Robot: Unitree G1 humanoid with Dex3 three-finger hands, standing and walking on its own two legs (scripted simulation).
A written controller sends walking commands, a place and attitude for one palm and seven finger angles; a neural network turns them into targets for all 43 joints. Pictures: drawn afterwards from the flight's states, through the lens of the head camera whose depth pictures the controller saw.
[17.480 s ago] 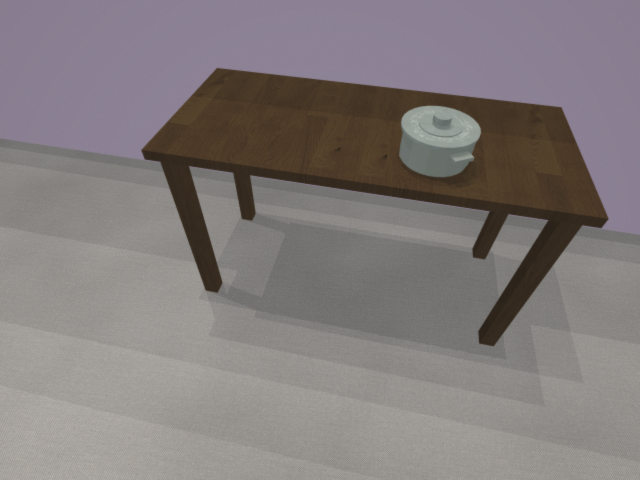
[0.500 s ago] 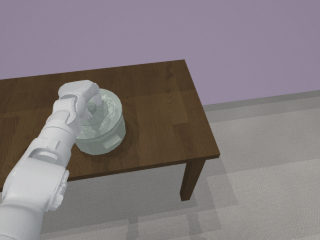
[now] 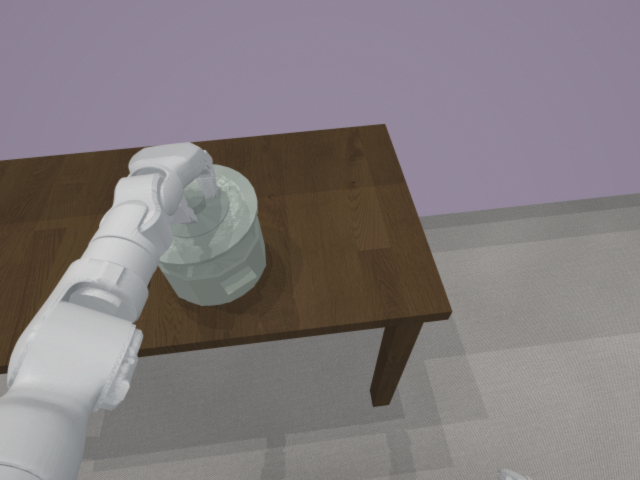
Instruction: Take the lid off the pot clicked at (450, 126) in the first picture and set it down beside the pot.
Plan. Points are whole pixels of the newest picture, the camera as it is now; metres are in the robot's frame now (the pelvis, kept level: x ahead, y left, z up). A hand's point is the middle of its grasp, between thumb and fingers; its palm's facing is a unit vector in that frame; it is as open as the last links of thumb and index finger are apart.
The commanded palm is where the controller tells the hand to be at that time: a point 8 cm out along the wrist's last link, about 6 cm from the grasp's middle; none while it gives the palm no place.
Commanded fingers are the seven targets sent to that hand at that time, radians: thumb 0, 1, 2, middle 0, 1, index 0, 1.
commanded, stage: lift the lid straight up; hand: left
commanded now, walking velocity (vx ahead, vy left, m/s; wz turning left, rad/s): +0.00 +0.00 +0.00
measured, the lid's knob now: (190, 201) +0.49 +0.18 +0.06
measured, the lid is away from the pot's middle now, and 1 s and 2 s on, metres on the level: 0.00 0.01 0.09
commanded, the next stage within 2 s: move the lid sideways beside the pot in 1.14 s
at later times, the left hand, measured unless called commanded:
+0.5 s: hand (167, 175) +0.48 +0.19 +0.12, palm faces -0.31 -0.05 -0.95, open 7.0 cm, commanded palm +0.47 +0.18 +0.20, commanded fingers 0.00 0.84 0.68 -0.90 -1.07 -0.88 -1.06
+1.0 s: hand (157, 151) +0.47 +0.18 +0.17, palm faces -0.25 -0.05 -0.97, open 7.0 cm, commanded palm +0.46 +0.18 +0.23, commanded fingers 0.00 0.84 0.68 -0.90 -1.07 -0.88 -1.06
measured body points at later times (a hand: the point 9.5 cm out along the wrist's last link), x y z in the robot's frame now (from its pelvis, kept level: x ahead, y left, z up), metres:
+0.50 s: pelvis +0.00 +0.00 +0.00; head +0.05 -0.01 +0.45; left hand +0.49 +0.19 +0.18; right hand +0.08 -0.26 -0.13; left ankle -0.04 +0.09 -0.74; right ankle +0.00 -0.13 -0.74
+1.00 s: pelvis +0.00 +0.00 +0.00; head +0.02 -0.03 +0.45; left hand +0.47 +0.18 +0.23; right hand +0.11 -0.25 -0.13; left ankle -0.04 +0.09 -0.74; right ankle +0.00 -0.13 -0.74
